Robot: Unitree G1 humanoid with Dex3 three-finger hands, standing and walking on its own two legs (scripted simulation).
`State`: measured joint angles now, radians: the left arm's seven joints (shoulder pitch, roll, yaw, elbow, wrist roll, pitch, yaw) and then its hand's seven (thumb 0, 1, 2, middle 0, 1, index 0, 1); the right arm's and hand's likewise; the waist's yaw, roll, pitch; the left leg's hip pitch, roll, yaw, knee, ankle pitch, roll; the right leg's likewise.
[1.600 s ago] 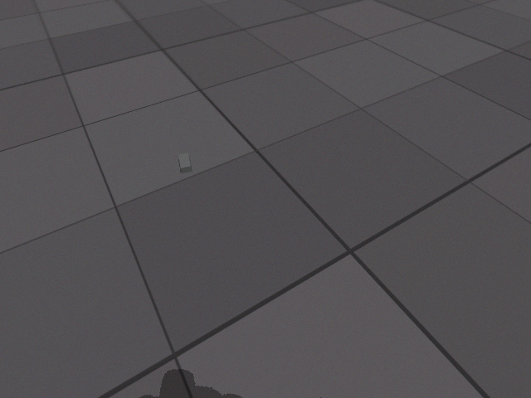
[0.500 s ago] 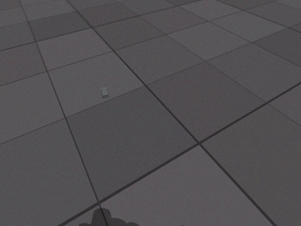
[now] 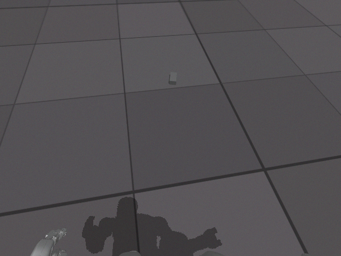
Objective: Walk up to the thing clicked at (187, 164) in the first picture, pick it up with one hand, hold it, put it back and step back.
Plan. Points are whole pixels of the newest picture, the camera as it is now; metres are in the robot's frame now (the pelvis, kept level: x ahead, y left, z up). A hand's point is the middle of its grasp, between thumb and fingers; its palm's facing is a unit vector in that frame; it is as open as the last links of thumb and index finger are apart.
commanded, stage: walk up
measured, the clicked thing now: (173, 78) +1.54 -0.06 -0.72
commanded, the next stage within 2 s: stand in 2.00 s
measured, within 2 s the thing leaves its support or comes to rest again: neither
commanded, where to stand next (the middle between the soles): +0.07 +0.00 m, yaw +33 degrees
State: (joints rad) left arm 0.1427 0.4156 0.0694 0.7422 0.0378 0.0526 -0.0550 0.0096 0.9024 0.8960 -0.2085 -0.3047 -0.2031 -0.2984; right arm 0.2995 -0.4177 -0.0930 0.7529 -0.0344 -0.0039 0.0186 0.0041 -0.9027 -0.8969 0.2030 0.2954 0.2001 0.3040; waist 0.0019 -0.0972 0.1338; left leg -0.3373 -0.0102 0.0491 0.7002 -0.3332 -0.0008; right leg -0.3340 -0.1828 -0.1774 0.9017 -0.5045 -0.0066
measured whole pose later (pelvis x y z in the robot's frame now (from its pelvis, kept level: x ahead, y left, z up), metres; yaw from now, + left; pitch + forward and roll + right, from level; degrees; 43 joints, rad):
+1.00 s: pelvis +0.00 -0.04 +0.01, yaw +34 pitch -3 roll +0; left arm 0.27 0.37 0.04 0.85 0.04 -0.03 -0.01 0.01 0.90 0.90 -0.21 -0.30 -0.20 -0.30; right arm 0.21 -0.41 -0.04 0.83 0.00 0.02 -0.01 0.01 -0.90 -0.90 0.21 0.30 0.20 0.30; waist 0.04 0.03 0.11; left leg -0.44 -0.05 -0.06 0.98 -0.52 0.02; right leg -0.32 -0.09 -0.07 0.73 -0.36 0.00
